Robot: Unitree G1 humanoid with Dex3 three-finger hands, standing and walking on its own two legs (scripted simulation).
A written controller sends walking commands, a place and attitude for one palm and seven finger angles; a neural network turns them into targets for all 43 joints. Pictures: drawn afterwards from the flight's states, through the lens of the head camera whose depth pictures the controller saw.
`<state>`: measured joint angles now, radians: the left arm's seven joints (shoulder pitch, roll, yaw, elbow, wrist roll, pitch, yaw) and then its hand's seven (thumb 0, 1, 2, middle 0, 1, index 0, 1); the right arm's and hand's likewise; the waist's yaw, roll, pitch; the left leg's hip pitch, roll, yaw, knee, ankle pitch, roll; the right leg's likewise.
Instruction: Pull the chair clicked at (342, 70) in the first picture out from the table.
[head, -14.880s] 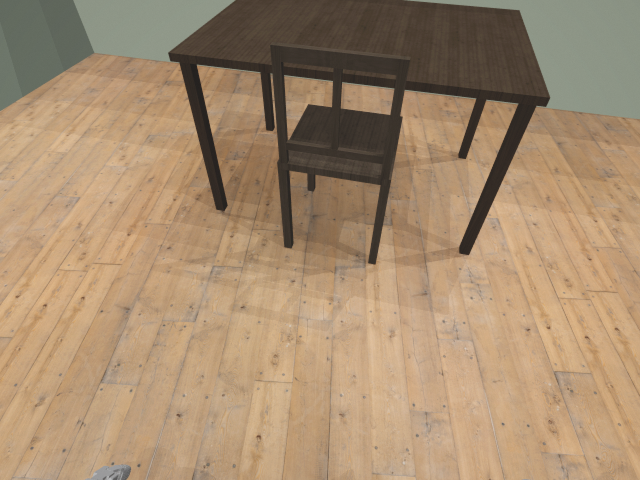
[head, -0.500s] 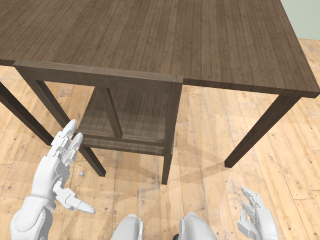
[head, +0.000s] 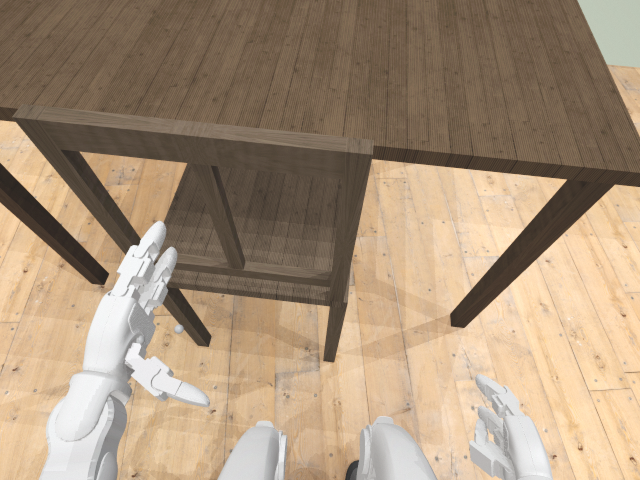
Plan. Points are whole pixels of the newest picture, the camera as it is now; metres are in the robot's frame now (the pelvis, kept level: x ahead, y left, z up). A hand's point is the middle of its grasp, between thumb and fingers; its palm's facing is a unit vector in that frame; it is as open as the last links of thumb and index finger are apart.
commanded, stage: aim the fingers beside a spindle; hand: left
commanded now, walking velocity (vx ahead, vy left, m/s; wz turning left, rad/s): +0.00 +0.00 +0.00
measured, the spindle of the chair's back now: (223, 222) +0.45 +0.16 +0.00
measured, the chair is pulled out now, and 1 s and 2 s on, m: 0.00 0.00 0.00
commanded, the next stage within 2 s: none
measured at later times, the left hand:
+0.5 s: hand (210, 319) +0.30 +0.15 +0.02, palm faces -0.09 -1.00 -0.04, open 16.9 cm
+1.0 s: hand (202, 318) +0.30 +0.16 +0.02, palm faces -0.07 -1.00 -0.06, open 16.9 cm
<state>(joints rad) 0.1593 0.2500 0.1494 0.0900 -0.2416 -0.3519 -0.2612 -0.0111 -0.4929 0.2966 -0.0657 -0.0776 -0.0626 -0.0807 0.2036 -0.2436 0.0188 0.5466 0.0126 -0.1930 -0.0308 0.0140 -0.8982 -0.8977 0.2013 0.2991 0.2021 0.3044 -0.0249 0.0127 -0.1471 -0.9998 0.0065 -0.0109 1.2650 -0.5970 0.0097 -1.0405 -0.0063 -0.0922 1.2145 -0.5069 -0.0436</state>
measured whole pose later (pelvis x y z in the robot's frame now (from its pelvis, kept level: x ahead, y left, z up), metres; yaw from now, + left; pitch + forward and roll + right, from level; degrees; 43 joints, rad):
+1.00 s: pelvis -0.01 -0.01 -0.01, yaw +0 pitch +21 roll +0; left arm 0.01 0.23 0.13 0.26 -0.21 -0.43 -0.23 -0.01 -0.49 0.30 -0.06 -0.08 -0.06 -0.08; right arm 0.19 -0.25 0.01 0.59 0.02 -0.16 -0.03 0.01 -0.90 -0.90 0.20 0.30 0.20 0.30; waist -0.02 0.02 -0.16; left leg -1.08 0.00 -0.01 1.32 -0.60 0.00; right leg -1.12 -0.01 -0.09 1.28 -0.52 -0.06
